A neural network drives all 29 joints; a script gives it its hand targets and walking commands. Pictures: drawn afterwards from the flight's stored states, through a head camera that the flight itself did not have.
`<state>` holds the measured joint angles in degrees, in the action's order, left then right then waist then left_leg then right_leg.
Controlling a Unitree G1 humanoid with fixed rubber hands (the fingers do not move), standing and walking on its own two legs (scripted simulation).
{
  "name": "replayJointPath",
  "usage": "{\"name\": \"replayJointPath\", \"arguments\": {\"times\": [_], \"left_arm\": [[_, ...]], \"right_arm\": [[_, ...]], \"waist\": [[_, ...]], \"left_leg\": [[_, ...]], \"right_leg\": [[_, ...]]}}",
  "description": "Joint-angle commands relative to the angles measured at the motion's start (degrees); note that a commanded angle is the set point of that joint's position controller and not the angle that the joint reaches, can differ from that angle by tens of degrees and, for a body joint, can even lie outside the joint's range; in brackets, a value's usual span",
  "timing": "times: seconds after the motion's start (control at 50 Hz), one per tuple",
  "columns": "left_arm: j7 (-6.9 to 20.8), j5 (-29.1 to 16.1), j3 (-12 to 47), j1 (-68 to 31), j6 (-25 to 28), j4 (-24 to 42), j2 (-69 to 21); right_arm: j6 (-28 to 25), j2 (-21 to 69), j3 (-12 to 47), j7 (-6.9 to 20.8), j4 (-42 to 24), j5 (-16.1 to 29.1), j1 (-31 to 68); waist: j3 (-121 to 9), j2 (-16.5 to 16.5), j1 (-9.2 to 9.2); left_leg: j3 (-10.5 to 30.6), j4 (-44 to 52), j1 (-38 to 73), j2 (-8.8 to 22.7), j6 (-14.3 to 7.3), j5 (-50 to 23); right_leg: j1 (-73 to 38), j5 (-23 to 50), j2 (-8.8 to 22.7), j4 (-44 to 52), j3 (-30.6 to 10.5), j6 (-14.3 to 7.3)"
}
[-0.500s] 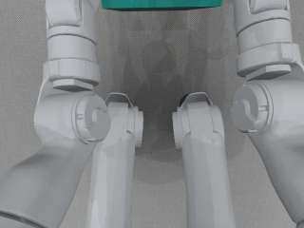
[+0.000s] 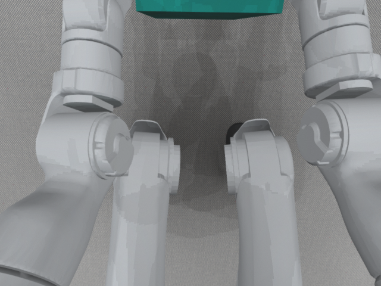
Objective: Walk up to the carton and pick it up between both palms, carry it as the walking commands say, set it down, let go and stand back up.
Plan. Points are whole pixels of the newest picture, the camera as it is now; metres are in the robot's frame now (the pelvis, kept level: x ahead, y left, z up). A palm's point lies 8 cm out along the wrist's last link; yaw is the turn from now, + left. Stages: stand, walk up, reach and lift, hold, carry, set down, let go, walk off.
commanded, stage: set down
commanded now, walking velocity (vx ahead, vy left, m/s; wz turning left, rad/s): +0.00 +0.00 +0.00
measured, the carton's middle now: out of the picture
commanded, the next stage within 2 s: none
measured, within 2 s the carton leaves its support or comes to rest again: rests again in 0.92 s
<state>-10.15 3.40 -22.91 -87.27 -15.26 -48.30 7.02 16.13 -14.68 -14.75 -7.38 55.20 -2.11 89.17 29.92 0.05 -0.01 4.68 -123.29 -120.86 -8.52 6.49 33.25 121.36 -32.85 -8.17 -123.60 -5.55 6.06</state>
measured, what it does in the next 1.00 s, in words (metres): stands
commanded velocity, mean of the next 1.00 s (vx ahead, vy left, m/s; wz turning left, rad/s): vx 0.00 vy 0.00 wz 0.00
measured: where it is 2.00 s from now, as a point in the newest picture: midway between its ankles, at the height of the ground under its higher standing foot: (195, 171)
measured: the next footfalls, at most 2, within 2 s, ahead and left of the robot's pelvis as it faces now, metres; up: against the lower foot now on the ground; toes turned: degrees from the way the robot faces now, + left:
none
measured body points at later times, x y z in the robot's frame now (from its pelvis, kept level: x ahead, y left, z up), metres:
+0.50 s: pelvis +0.01 -0.01 -0.01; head +0.38 -0.01 +0.23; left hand +0.57 +0.13 -0.18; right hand +0.58 -0.15 -0.18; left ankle +0.12 +0.13 -0.35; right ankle +0.12 -0.13 -0.35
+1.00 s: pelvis +0.02 +0.00 -0.01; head +0.39 +0.00 +0.24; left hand +0.57 +0.14 -0.18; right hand +0.58 -0.14 -0.19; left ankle +0.12 +0.13 -0.35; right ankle +0.12 -0.13 -0.35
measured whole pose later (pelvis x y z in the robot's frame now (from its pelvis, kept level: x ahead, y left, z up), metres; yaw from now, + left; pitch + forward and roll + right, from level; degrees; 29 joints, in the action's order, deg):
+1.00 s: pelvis +0.02 +0.00 -0.01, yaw +1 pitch +37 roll +1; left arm -6.1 4.4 -24.3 -81.2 -9.8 -53.1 7.1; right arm 10.8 -11.8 -18.5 -3.7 57.0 -5.0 82.8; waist 19.8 0.1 -0.2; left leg 3.4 -125.6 -127.0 -6.5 5.2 36.1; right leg 127.6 -35.9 -5.9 -126.2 -4.2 4.2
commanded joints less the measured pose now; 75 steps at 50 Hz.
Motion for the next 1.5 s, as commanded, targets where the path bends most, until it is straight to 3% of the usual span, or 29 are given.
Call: {"name": "replayJointPath", "arguments": {"times": [0.0, 0.02, 0.08, 0.16, 0.22, 0.28, 0.32, 0.38, 0.42, 0.48, 0.6, 0.62, 0.64, 0.68, 0.84, 0.86, 0.88, 0.9, 0.96, 1.02, 1.08, 1.1, 1.12, 1.2, 1.3, 1.32, 1.34, 1.44, 1.48], "left_arm": [[17.71, -6.38, 26.16, -35.14, 1.28, 0.76, -54.97], [17.38, -6.79, 27.29, -36.81, 2.01, 6.03, -52.96], [16.79, -7.67, 26.92, -38.89, 2.77, 6.97, -52.78], [17.16, -8.47, 28.61, -35.77, 3.22, 2.43, -56.10], [17.03, -5.51, 25.38, -33.20, 3.29, -0.50, -52.06], [18.34, -8.68, 26.36, -35.55, 3.86, 3.82, -54.23], [19.01, -7.59, 25.38, -33.38, 3.31, -0.55, -52.94], [18.53, -7.03, 25.04, -35.39, 3.51, 1.12, -51.26], [18.31, -5.37, 24.27, -34.37, 4.00, 1.12, -49.93], [17.93, -5.05, 24.68, -32.75, 4.25, 0.59, -50.50], [18.85, -7.61, 25.50, -31.41, 4.77, -1.37, -49.90], [18.90, -4.14, 22.93, -27.75, 4.44, -2.74, -51.00], [18.50, -4.96, 23.79, -27.61, 4.35, -5.53, -52.38], [18.44, -4.68, 24.80, -25.93, 5.02, -1.78, -50.45], [18.07, -3.45, 22.48, -22.82, 5.21, -4.08, -48.13], [18.01, -2.53, 21.26, -24.01, 5.47, -5.13, -46.08], [17.92, -1.52, 20.99, -20.96, 5.05, -6.95, -47.69], [17.95, -0.04, 20.26, -20.97, 5.83, -3.95, -45.07], [18.42, -3.23, 21.75, -23.26, 5.42, -3.80, -46.92], [17.96, -1.28, 19.99, -19.07, 5.88, -3.70, -46.04], [17.97, -3.62, 21.99, -22.81, 6.21, -3.98, -46.13], [17.71, -2.32, 21.77, -20.42, 6.69, -3.56, -45.28], [17.26, -3.47, 22.11, -20.94, 7.04, -2.62, -44.00], [16.64, -1.38, 19.40, -19.03, 7.60, -3.18, -36.93], [13.87, -4.19, 19.42, -20.51, 9.04, -2.25, -29.12], [13.47, -0.08, 13.87, -13.44, 8.36, -6.34, -26.73], [12.77, -2.33, 15.48, -16.47, 9.61, -3.75, -24.04], [3.97, -2.24, 7.03, -8.65, 11.59, -5.39, 8.58], [2.85, -5.30, 10.87, -6.20, 12.38, -5.06, 8.11]], "right_arm": [[-3.56, 59.85, 18.18, 16.62, -9.97, 7.80, 37.70], [-3.30, 62.30, 21.78, 16.76, -9.69, 8.63, 36.90], [-3.57, 59.67, 22.80, 16.10, -11.30, 10.12, 37.78], [-4.51, 60.12, 19.71, 15.52, -7.75, 8.01, 34.56], [-4.49, 60.14, 20.47, 16.63, -7.38, 9.62, 36.92], [-4.60, 58.92, 18.82, 15.90, -6.87, 6.43, 32.61], [-4.85, 59.13, 18.12, 15.56, -7.70, 6.31, 36.27], [-4.10, 57.53, 17.02, 16.23, -4.11, 4.70, 29.87], [-3.97, 58.78, 16.43, 16.73, -2.98, 5.07, 30.70], [-4.99, 57.01, 17.99, 16.78, -6.22, 6.22, 32.45], [-6.09, 53.90, 16.41, 15.96, -2.50, 3.46, 27.19], [-5.53, 57.47, 14.06, 16.57, -0.17, 3.19, 23.58], [-6.30, 54.45, 15.11, 16.17, -1.46, 2.39, 23.63], [-6.54, 58.23, 16.52, 16.60, -4.23, 4.29, 24.25], [-6.29, 54.65, 14.48, 17.06, -2.69, 1.51, 19.74], [-6.22, 55.31, 14.70, 17.16, -2.36, 1.49, 21.09], [-5.96, 53.90, 15.25, 17.31, -0.02, 1.14, 18.04], [-6.08, 55.14, 14.56, 17.98, -1.10, 0.81, 18.78], [-6.46, 54.42, 13.16, 16.63, 0.10, -0.18, 17.24], [-6.97, 52.30, 13.61, 17.20, -1.94, -0.04, 17.62], [-7.27, 50.54, 12.27, 16.63, 0.81, -0.97, 15.84], [-7.16, 51.39, 14.91, 17.07, -2.43, 0.27, 19.03], [-7.30, 52.59, 15.66, 16.69, -2.51, 0.45, 15.61], [-7.13, 49.48, 11.74, 15.40, 0.70, -1.39, 12.96], [-9.32, 35.11, 10.21, 12.13, -2.62, -1.20, 15.98], [-9.12, 35.54, 8.27, 11.91, -1.17, -2.03, 13.63], [-9.26, 30.29, 8.19, 10.76, -1.35, -1.82, 13.10], [-11.88, -1.86, 3.18, 1.87, -1.42, -0.08, 6.42], [-12.79, -4.77, 1.30, 0.27, 2.97, 0.82, 3.38]], "waist": [[-96.93, 0.91, 0.86], [-99.99, 1.43, -1.76], [-102.03, 1.89, -1.67], [-97.34, -0.43, 1.33], [-92.08, -0.30, -2.83], [-93.11, 2.30, 2.01], [-89.43, 0.44, -0.97], [-87.48, 1.27, 3.37], [-84.09, 1.28, -0.53], [-86.66, -0.50, -1.54], [-79.20, 0.25, 3.88], [-76.81, -2.59, -0.30], [-76.19, -2.03, 2.81], [-77.66, -1.55, -0.92], [-74.17, 0.73, 3.36], [-74.53, -0.94, -1.28], [-70.77, -1.65, 0.15], [-71.43, -1.56, -2.97], [-73.35, 0.85, 2.65], [-68.76, -1.54, -1.17], [-71.87, -0.80, 2.86], [-73.08, -1.06, -0.53], [-75.06, 2.12, 2.82], [-69.81, 1.12, 0.14], [-77.18, 0.30, 2.25], [-75.39, 1.47, -1.36], [-77.05, 2.00, 1.30], [-77.44, 2.06, 0.02], [-79.10, -2.94, 1.25]], "left_leg": [[-10.84, 8.49, 34.53, -0.26, -4.53, -19.86], [-11.31, 7.18, 34.75, -0.29, -4.24, -23.09], [-11.90, 6.36, 35.04, 0.32, -3.85, -25.31], [-11.56, 6.58, 34.77, 0.06, -3.71, -23.23], [-11.07, 7.48, 33.46, 0.61, -4.55, -19.98], [-11.16, 6.05, 26.14, 0.12, -4.35, -19.60], [-12.02, 6.23, 24.42, -0.72, -4.64, -18.29], [-10.90, 4.93, 26.96, 0.95, -3.93, -16.49], [-11.16, 6.73, 23.10, -0.29, -4.45, -15.12], [-10.92, 5.69, 26.56, 0.10, -3.97, -18.08], [-8.11, 6.02, 23.61, 0.18, -3.93, -20.86], [-9.81, 5.58, 21.35, 0.12, -4.07, -18.90], [-9.57, 5.63, 23.14, 0.38, -3.53, -19.03], [-8.81, 5.87, 23.04, 0.22, -3.70, -21.49], [-8.20, 5.80, 20.17, -0.20, -4.08, -19.49], [-7.78, 6.00, 21.78, 0.45, -4.06, -20.56], [-8.83, 6.62, 20.35, 0.99, -3.35, -19.29], [-8.97, 7.85, 18.06, -0.22, -3.65, -19.09], [-8.48, 6.16, 20.30, 0.62, -4.01, -19.30], [-8.67, 6.46, 17.97, -0.31, -3.86, -20.30], [-7.34, 7.19, 20.58, 0.50, -3.48, -21.70], [-8.31, 5.77, 20.85, 0.42, -3.52, -21.81], [-8.09, 5.71, 19.40, 0.64, -3.56, -21.19], [-8.76, 6.29, 15.69, 0.83, -3.59, -19.43], [-8.74, 5.62, 21.61, 0.84, -2.59, -22.27], [-8.44, 6.15, 19.37, 0.47, -3.57, -17.65], [-9.69, 4.62, 20.38, 1.02, -2.87, -19.48], [-8.89, 6.74, 24.15, 2.67, -2.18, -16.37], [-8.98, 8.00, 26.20, 1.81, -0.88, -20.06]], "right_leg": [[-32.99, 17.78, -0.30, 8.39, 12.96, -4.10], [-36.83, 21.88, 0.73, 8.51, 10.62, -4.10], [-37.61, 24.33, 0.74, 7.71, 11.28, -4.02], [-33.17, 21.26, 0.00, 8.30, 11.45, -4.72], [-29.91, 17.93, 0.52, 7.15, 11.66, -4.10], [-34.35, 20.23, -0.25, 7.93, 10.00, -4.86], [-32.63, 18.12, -0.01, 8.17, 9.95, -4.59], [-30.98, 17.49, 0.42, 8.06, 9.84, -5.45], [-29.23, 16.06, -0.20, 7.46, 11.08, -4.23], [-29.92, 17.36, 0.37, 6.86, 9.58, -5.17], [-27.23, 22.18, 0.56, 6.09, 11.11, -4.71], [-26.12, 19.98, 0.03, 6.68, 8.87, -5.73], [-25.17, 20.07, 0.06, 7.25, 10.43, -5.06], [-24.97, 21.73, -0.41, 6.33, 9.60, -5.28], [-23.17, 20.71, -0.19, 6.53, 10.06, -5.27], [-23.10, 21.19, 0.77, 5.67, 8.87, -5.38], [-21.26, 20.62, 0.36, 7.39, 8.39, -5.62], [-20.89, 20.82, 0.05, 6.39, 8.81, -4.84], [-23.39, 19.67, 0.42, 7.31, 9.55, -5.33], [-19.03, 20.35, -0.04, 6.06, 8.99, -5.07], [-22.30, 22.82, 0.57, 5.22, 10.84, -4.76], [-21.48, 21.82, 1.01, 5.91, 9.21, -4.50], [-24.51, 22.79, 0.51, 6.01, 9.60, -4.92], [-24.18, 21.99, 0.81, 6.91, 7.88, -4.46], [-27.11, 23.97, 1.69, 5.83, 8.86, -3.72], [-27.87, 19.16, 1.33, 5.99, 8.29, -3.59], [-27.59, 20.70, 1.34, 6.35, 8.43, -3.15], [-31.95, 17.74, 3.34, 9.25, 7.58, -3.01], [-30.80, 20.26, 3.07, 8.64, 8.73, -3.75]]}}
